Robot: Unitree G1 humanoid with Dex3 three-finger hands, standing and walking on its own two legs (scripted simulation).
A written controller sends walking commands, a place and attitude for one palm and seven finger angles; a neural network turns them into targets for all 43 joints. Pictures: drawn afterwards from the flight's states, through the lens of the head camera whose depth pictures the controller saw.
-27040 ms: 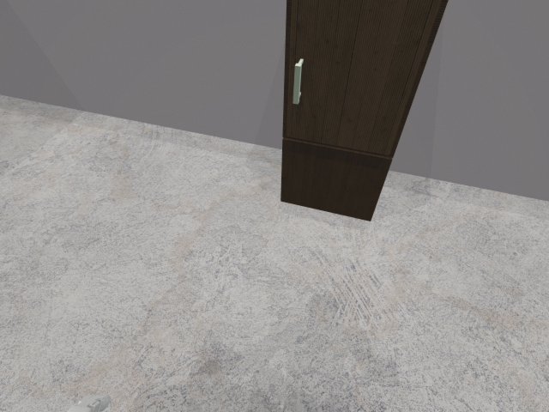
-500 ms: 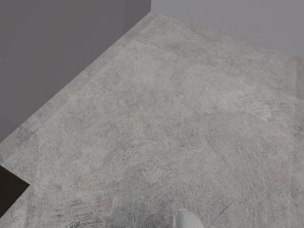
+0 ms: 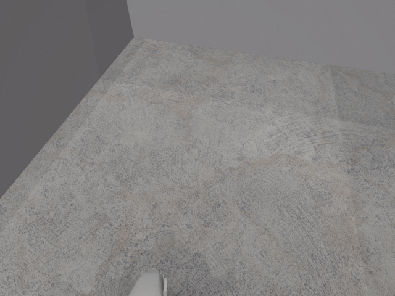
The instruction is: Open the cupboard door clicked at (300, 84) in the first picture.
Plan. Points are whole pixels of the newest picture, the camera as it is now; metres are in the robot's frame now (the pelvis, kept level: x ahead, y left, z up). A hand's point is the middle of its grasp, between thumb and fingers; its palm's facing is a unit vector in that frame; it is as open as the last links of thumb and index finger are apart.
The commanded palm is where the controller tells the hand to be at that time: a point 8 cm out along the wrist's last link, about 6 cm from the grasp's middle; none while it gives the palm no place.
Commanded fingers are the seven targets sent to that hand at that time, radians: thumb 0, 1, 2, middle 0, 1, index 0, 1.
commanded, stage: walk to a spot facing it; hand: left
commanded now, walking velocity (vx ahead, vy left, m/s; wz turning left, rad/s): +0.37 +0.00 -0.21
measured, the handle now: out of the picture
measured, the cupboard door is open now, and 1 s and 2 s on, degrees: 41 41 41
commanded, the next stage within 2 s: turn to face it in 0.36 s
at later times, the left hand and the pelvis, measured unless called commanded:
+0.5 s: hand (148, 203) +0.37 +0.16 -0.17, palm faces -0.22 -0.95 -0.21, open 7.4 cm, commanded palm none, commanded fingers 0.00 0.90 0.90 -0.20 -0.30 -0.20 -0.30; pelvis +0.24 -0.01 -0.01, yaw -13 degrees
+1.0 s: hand (164, 182) +0.46 +0.13 -0.20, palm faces +0.05 -0.98 -0.19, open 7.2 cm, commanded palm none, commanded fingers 0.00 0.90 0.90 -0.20 -0.30 -0.20 -0.30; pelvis +0.37 -0.05 -0.03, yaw +2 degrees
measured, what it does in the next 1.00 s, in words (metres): walks ahead: left foot, then right foot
